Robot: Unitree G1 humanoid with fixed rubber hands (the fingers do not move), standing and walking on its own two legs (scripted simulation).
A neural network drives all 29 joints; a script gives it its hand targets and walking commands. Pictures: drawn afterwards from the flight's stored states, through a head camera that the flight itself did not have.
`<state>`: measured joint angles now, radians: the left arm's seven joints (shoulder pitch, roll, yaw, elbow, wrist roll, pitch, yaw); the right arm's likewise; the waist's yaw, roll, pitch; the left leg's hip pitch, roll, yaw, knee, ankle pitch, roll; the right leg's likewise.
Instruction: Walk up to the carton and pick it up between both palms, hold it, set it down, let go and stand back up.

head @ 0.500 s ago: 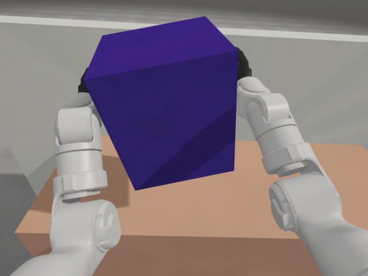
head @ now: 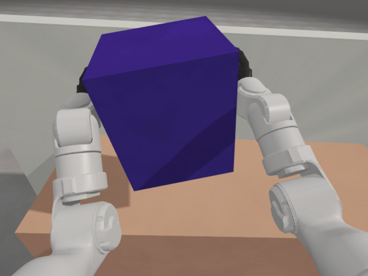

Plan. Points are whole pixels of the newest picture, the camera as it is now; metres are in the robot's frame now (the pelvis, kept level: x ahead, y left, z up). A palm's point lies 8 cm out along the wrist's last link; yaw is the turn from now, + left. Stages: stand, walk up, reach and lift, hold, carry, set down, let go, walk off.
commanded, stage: hold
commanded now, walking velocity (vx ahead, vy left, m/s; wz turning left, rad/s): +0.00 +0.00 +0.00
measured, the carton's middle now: (169, 104) +0.36 +0.01 +0.25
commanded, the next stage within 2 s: none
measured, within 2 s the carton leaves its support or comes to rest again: neither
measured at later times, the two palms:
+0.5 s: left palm (87, 97) +0.37 +0.16 +0.27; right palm (241, 83) +0.37 -0.14 +0.30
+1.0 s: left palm (87, 99) +0.37 +0.17 +0.27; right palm (240, 85) +0.37 -0.14 +0.29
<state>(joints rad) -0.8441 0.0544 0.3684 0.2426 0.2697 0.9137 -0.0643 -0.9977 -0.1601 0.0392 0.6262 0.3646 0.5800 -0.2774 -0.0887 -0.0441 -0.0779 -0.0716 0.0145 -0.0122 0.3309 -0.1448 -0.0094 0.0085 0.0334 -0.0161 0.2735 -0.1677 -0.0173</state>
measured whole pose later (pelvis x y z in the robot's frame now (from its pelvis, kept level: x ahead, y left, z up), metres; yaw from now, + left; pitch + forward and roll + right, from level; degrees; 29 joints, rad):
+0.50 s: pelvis +0.00 +0.00 +0.00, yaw +0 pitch -6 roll -1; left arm -0.87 0.07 0.37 0.29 0.27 0.90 -0.07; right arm -1.02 -0.16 0.03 0.66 0.36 0.58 -0.28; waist -0.09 -0.04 -0.09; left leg -0.08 0.02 -0.02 0.33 -0.14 -0.01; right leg 0.00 0.04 -0.02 0.27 -0.16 -0.02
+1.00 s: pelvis +0.00 +0.00 +0.00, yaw +0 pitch -7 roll -1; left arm -0.85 0.06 0.37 0.25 0.28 0.90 -0.07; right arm -0.99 -0.16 0.04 0.63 0.37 0.58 -0.28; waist -0.09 -0.05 -0.08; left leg -0.07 0.01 -0.01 0.34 -0.15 -0.01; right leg 0.01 0.03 -0.02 0.27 -0.17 -0.02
